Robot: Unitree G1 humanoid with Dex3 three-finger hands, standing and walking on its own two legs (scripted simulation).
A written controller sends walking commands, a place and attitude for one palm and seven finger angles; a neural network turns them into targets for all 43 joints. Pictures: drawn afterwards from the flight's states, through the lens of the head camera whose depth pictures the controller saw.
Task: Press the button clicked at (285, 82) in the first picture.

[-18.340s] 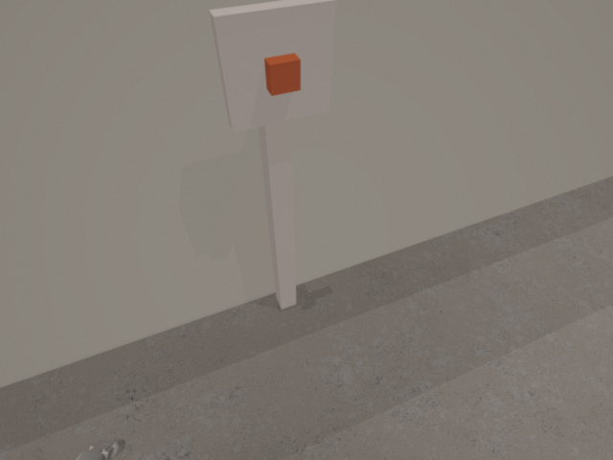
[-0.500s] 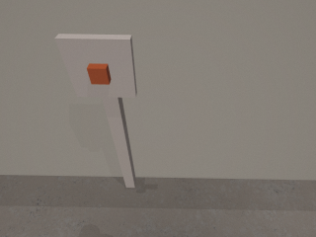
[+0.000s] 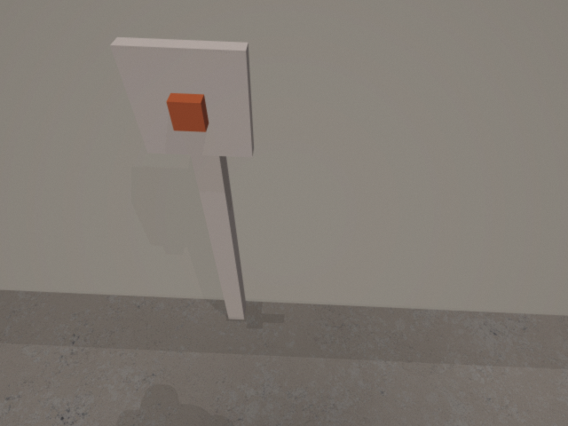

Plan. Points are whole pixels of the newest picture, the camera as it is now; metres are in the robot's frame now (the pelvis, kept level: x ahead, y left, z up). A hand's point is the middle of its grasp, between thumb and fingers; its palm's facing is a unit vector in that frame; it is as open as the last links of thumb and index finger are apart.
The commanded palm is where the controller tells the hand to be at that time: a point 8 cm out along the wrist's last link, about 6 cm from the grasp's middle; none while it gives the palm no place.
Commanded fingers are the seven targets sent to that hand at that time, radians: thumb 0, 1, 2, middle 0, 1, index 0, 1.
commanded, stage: look again from close up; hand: left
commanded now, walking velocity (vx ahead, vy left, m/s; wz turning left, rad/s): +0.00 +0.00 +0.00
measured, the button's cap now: (189, 111) +0.57 +0.20 +0.15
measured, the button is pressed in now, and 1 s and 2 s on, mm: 0 0 0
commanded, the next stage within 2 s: shuffle to correct the standing spot in 0.40 s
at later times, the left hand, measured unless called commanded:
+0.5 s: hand out of the picture +0.01 +0.19 -0.19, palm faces +0.03 -0.99 -0.16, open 7.4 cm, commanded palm none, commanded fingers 0.00 0.90 0.90 -0.20 -0.30 -0.20 -0.30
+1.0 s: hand out of the picture -0.02 +0.15 -0.19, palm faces +0.05 -0.99 -0.12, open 7.4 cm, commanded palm none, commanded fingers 0.00 0.90 0.90 -0.20 -0.30 -0.20 -0.30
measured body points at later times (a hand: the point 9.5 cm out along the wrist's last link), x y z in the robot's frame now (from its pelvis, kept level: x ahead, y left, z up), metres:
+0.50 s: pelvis +0.01 +0.02 +0.00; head +0.00 +0.04 +0.45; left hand +0.01 +0.24 -0.17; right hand +0.05 -0.21 -0.14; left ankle +0.05 +0.08 -0.74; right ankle +0.01 -0.12 -0.74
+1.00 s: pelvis +0.04 +0.00 -0.01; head +0.04 +0.02 +0.44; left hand -0.03 +0.20 -0.18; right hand +0.04 -0.22 -0.16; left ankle +0.05 +0.08 -0.74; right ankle +0.01 -0.12 -0.74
